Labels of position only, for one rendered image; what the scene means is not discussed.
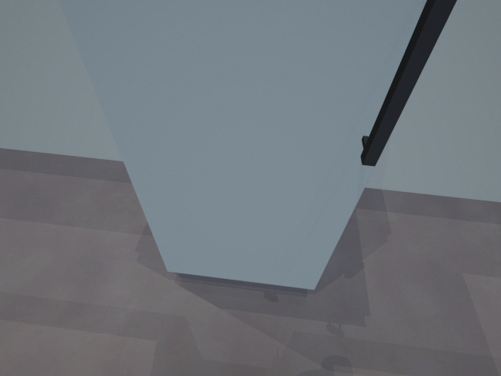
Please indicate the handle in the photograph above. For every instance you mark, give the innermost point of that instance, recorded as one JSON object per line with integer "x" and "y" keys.
{"x": 427, "y": 31}

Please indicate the fridge door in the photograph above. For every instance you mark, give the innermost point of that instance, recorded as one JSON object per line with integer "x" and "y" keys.
{"x": 240, "y": 122}

